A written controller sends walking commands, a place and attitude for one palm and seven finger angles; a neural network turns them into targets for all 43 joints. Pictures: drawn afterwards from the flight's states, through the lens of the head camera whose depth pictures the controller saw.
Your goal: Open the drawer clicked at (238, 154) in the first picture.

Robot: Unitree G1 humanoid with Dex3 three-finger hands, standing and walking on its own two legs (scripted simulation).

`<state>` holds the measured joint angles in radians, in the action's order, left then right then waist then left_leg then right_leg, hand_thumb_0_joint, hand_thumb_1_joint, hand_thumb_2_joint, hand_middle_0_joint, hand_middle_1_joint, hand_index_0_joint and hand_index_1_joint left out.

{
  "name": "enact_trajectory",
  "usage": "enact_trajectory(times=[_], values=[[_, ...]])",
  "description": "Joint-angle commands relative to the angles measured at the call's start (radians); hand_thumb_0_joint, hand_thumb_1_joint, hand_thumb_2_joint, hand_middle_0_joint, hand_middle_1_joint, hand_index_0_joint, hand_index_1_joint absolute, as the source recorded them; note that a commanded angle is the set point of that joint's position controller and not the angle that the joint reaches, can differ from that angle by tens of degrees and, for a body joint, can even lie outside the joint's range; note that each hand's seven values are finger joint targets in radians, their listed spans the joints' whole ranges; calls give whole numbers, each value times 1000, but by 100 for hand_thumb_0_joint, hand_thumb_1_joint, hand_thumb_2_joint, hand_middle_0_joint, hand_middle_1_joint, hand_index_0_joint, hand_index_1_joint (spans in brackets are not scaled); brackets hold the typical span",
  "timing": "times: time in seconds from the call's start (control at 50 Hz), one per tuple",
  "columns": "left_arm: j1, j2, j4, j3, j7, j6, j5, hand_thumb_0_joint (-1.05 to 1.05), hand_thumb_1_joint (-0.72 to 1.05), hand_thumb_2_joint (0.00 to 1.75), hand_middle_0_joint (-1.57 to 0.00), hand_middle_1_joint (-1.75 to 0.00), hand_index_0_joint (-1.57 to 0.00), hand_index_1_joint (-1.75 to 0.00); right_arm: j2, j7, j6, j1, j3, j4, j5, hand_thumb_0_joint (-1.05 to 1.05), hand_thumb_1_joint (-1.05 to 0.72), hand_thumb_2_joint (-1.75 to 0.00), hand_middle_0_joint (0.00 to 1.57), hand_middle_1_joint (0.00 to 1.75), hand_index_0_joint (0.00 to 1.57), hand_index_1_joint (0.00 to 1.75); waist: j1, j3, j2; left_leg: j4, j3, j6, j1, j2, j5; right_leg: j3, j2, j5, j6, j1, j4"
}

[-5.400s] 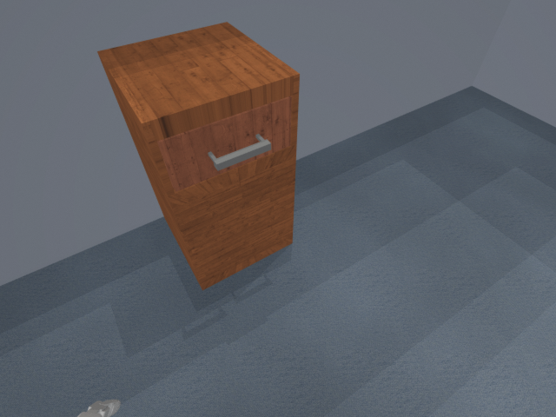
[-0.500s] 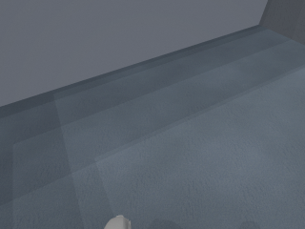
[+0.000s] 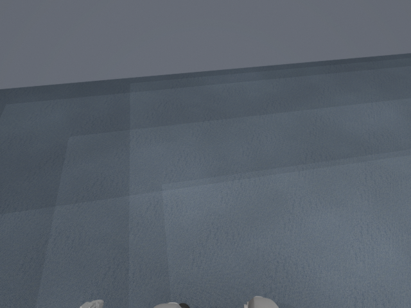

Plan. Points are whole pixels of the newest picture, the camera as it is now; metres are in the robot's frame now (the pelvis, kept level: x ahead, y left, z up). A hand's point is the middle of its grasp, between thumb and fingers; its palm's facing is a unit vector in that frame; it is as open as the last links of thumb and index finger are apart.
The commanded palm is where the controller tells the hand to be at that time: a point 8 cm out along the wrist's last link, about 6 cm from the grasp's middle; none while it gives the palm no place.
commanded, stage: turn to face it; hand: left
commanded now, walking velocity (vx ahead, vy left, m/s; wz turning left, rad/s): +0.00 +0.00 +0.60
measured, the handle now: out of the picture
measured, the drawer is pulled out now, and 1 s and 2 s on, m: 0.00 0.00 0.00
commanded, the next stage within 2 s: none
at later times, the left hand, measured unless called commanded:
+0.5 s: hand out of the picture -0.02 +0.15 -0.15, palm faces +0.33 -0.90 -0.28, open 7.4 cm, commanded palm none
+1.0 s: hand out of the picture -0.02 +0.22 -0.15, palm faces +0.58 -0.78 -0.25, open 7.4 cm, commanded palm none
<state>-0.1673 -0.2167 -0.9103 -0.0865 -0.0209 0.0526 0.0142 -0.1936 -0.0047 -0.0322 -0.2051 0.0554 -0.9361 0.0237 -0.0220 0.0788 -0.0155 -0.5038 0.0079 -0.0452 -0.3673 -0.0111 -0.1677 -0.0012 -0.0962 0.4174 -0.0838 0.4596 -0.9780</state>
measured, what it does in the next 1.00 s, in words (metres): steps on the spot, turning left: right foot, then left foot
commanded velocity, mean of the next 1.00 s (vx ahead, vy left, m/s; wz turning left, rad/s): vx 0.00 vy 0.00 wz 0.60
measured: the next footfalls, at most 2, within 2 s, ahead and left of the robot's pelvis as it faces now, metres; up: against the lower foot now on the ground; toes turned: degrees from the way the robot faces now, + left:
right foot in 0.16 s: +0.03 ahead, -0.17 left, +0.00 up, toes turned +3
left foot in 0.60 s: -0.01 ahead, +0.08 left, +0.00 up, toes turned +30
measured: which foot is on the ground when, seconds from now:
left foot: down 0.00-0.16, up 0.18-0.58, down 0.60-1.00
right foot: up 0.00-0.14, down 0.16-0.62, up 0.64-1.00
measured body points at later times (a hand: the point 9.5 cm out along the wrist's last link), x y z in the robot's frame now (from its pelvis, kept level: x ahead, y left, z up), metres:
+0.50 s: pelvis +0.00 -0.06 +0.00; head +0.05 -0.06 +0.45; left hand -0.03 +0.19 -0.13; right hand +0.17 -0.28 -0.15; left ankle -0.05 +0.08 -0.68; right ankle -0.01 -0.17 -0.74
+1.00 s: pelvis -0.01 -0.02 +0.01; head +0.02 +0.02 +0.45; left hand -0.06 +0.26 -0.13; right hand +0.19 -0.19 -0.13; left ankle -0.05 +0.06 -0.74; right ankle +0.07 -0.17 -0.68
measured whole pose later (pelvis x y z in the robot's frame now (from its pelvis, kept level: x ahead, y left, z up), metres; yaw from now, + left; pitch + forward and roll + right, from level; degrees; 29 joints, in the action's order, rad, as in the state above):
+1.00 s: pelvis -0.01 -0.02 +0.01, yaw +36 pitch +2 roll -1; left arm -0.12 -0.25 -0.87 -0.07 -0.02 0.06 0.01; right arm -0.20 -0.01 -0.03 -0.21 0.05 -0.91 0.02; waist -0.03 0.07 0.01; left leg -0.47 -0.08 -0.06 -0.27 -0.07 -0.22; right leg 0.01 -0.08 0.41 -0.12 0.45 -0.96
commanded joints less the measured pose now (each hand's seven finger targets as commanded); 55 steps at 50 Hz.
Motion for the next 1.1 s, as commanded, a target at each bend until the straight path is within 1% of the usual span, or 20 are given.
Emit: enact_trajectory(times=[0.0,0.06,0.1,0.12,0.14,0.16,0.2,0.24,0.34,0.48,0.52,0.56,0.58,0.6,0.62,0.68,0.72,0.84,0.98,1.08], values=[[-5,-55,89,-5,-1,-27,0,0,90,90,-20,-30,-20,-30,-214,8,13,-26,71,69,4,0,-90,-90,20,30,20,30,-16,-163,-161,169,-321,-124,151,226,67,-26,47,35,1,-26,140],[-51,-64,87,-3,-5,-36,-9,0,90,90,-20,-30,-20,-30,-222,5,5,-10,79,82,3,0,-90,-90,20,30,20,30,2,-189,-180,117,-353,-103,125,194,177,-37,84,2,11,-148,329],[-143,-109,71,-13,-10,-50,-6,0,90,90,-20,-30,-20,-30,-192,0,1,29,80,106,-8,0,-90,-90,20,30,20,30,53,-213,-106,7,-302,-29,-7,122,106,-16,38,-167,28,-372,613],[-166,-205,71,-31,-18,-59,11,0,90,90,-20,-30,-20,-30,-114,-6,-3,18,69,124,-17,0,-90,-90,20,30,20,30,68,-189,171,-203,-150,61,-240,-9,-170,220,-215,-115,104,-507,748],[-125,-269,91,-32,-21,-55,14,0,90,90,-20,-30,-20,-30,-105,-4,1,47,64,152,-5,0,-90,-90,20,30,20,30,66,-136,338,-432,-44,102,-329,-58,-407,392,-418,-276,195,-401,748],[-78,-235,105,-22,-24,-56,11,0,90,90,-20,-30,-20,-30,-146,-6,-3,48,70,149,3,0,-90,-90,20,30,20,30,43,-115,199,-584,-94,86,-279,-8,-378,300,-405,-353,225,-296,715],[14,-162,113,-8,-24,-67,8,0,90,90,-20,-30,-20,-30,-131,-12,-20,28,71,105,4,0,-90,-90,20,30,20,30,-8,-49,203,-705,-72,103,-276,29,-283,157,-288,-507,193,-265,661],[2,-134,112,7,-17,-72,8,0,90,90,-20,-30,-20,-30,-120,-21,-23,4,62,88,0,0,-90,-90,20,30,20,30,-15,-31,194,-721,-28,120,-282,29,-214,2,-219,-679,164,-314,601],[-130,-158,75,5,-18,-67,10,0,90,90,-20,-30,-20,-30,-116,-25,-32,90,49,104,-3,0,-90,-90,20,30,20,30,42,-45,228,-613,27,133,-257,36,-209,-66,-222,-771,159,-420,581],[-143,-199,66,-11,-15,-50,18,0,90,90,-20,-30,-20,-30,-110,-29,-19,173,27,131,-10,0,-90,-90,20,30,20,30,76,-70,252,-297,103,104,-99,43,-254,-112,-273,-734,179,-421,532],[-135,-218,65,-20,-12,-48,16,0,90,90,-20,-30,-20,-30,-118,-25,-9,137,26,126,-11,0,-90,-90,20,30,20,30,64,-108,256,-173,128,86,-14,30,-226,-136,-282,-766,168,-422,470],[-109,-224,66,-21,-5,-47,1,0,90,90,-20,-30,-20,-30,-172,-22,5,6,41,97,-5,0,-90,-90,20,30,20,30,-13,-190,172,59,111,59,224,25,11,-201,-251,-711,104,-337,246],[-98,-171,94,-15,1,-47,-6,0,90,90,-20,-30,-20,-30,-282,-17,16,-74,68,85,1,0,-90,-90,20,30,20,30,-58,-251,-98,112,-148,-23,443,227,300,-222,-144,-319,36,-88,9],[-64,-111,140,7,3,-42,-7,0,90,90,-20,-30,-20,-30,-366,-7,17,-134,87,72,-14,0,-90,-90,20,30,20,30,-79,-284,-304,87,-413,-158,528,437,807,-143,-33,263,-17,139,-176],[-29,-140,148,3,-5,-26,2,0,90,90,-20,-30,-20,-30,-345,-5,9,-149,79,53,-19,0,-90,-90,20,30,20,30,-76,-274,-182,66,-314,-200,479,455,770,-56,-57,256,-3,136,-225],[8,-138,103,-7,3,-20,3,0,90,90,-20,-30,-20,-30,-250,16,17,10,51,95,-8,0,-90,-90,20,30,20,30,-26,-141,-144,115,-236,-127,267,291,492,-12,-56,58,-13,120,-249],[-40,-132,80,-10,10,-15,5,0,90,90,-20,-30,-20,-30,-235,14,22,55,43,107,-7,0,-90,-90,20,30,20,30,10,-107,-107,149,-196,-95,202,234,385,-18,-38,-24,-17,80,-226],[-1,-129,95,-7,4,-15,5,0,90,90,-20,-30,-20,-30,-229,13,24,-6,47,91,-7,0,-90,-90,20,30,20,30,-3,-111,-113,178,-278,-114,222,218,278,5,-10,-60,-33,85,-103],[95,-110,148,5,-3,-27,-4,0,90,90,-20,-30,-20,-30,-232,16,16,-64,62,78,1,0,-90,-90,20,30,20,30,-31,-137,-128,113,-414,-148,265,219,404,22,46,37,-20,35,115],[-23,-119,127,3,-11,-45,-15,0,90,90,-20,-30,-20,-30,-227,12,8,-3,69,94,-6,0,-90,-90,20,30,20,30,31,-180,-108,22,-427,-81,114,143,377,-1,85,-153,4,-271,493]])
